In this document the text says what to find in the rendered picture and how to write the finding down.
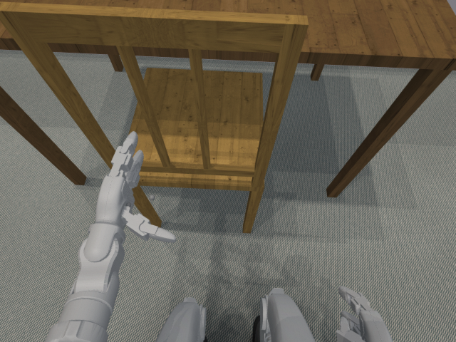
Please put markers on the left robot hand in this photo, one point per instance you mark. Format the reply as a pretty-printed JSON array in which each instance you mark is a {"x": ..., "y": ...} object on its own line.
[{"x": 116, "y": 191}]

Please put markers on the chair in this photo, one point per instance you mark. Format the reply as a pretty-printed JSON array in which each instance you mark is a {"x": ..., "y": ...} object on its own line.
[{"x": 196, "y": 129}]

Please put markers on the table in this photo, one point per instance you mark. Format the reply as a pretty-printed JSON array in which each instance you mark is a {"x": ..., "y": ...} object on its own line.
[{"x": 417, "y": 34}]

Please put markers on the robot right thigh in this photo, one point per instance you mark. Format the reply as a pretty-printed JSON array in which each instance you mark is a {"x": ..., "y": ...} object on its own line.
[{"x": 280, "y": 315}]

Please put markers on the robot left forearm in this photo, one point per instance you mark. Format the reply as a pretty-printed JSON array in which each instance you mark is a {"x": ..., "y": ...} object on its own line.
[{"x": 89, "y": 306}]

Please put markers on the robot left thigh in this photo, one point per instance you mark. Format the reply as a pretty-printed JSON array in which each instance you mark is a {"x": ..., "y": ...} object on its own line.
[{"x": 186, "y": 323}]

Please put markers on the robot thigh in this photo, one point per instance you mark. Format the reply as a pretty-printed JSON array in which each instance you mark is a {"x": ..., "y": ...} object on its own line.
[
  {"x": 186, "y": 323},
  {"x": 280, "y": 315}
]

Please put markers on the right robot hand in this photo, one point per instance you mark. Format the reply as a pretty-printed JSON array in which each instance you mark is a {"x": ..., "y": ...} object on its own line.
[{"x": 370, "y": 327}]

